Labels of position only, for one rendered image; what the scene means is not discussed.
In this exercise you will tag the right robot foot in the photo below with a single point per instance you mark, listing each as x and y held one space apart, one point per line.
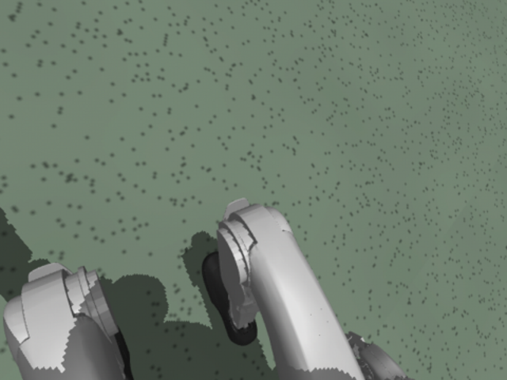
219 297

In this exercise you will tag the left robot foot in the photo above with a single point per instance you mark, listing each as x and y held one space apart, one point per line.
125 355

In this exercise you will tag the right robot hand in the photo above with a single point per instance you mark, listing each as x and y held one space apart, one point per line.
374 362

